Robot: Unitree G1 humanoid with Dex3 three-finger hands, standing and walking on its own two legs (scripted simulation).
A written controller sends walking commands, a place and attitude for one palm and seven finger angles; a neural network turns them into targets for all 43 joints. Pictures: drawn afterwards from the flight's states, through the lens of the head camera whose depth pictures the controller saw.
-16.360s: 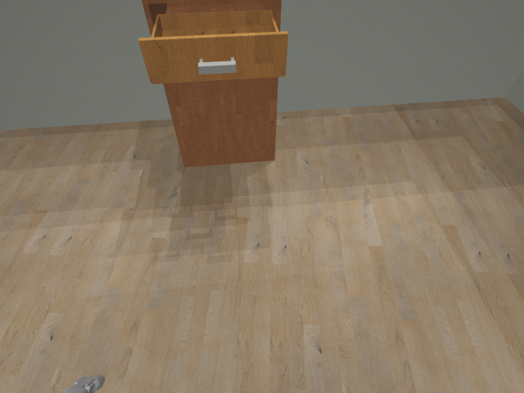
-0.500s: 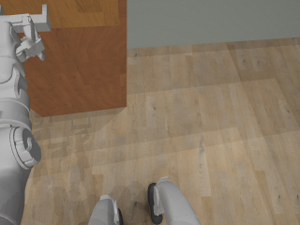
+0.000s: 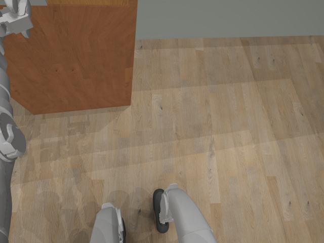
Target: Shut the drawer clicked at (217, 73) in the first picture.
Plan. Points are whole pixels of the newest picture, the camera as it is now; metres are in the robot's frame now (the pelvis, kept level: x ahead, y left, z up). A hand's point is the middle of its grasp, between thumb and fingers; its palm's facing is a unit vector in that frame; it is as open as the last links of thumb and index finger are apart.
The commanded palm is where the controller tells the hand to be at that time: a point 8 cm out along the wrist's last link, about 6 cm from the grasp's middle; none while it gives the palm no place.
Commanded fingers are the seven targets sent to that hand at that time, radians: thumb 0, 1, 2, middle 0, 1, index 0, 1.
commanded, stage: pull the fist back off the drawer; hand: left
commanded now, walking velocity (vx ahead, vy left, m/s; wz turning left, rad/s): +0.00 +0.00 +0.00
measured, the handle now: out of the picture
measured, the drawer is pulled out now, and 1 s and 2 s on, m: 0.00 0.00 0.00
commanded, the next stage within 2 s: draw the hand back to the body in 0.78 s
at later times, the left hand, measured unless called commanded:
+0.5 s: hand (24, 15) +0.59 +0.19 +0.08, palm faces +0.01 -1.00 -0.05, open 3.1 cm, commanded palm +0.58 +0.20 +0.08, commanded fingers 0.00 0.90 0.90 -1.40 -1.60 -1.40 -1.60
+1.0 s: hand (22, 22) +0.57 +0.19 +0.08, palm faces +0.02 -1.00 -0.04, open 3.1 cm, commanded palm +0.51 +0.23 +0.10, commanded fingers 0.00 0.90 0.90 -1.40 -1.60 -1.40 -1.60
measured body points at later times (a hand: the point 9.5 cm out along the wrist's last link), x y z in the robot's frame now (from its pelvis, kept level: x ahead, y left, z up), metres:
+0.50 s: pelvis -0.02 +0.00 -0.01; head +0.19 +0.04 +0.39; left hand +0.58 +0.24 +0.08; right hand -0.08 -0.24 -0.09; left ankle -0.01 +0.09 -0.64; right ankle +0.07 -0.12 -0.64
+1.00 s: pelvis +0.04 +0.01 +0.03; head +0.21 +0.03 +0.44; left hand +0.57 +0.25 +0.08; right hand +0.02 -0.25 -0.08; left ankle -0.01 +0.09 -0.64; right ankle +0.07 -0.12 -0.64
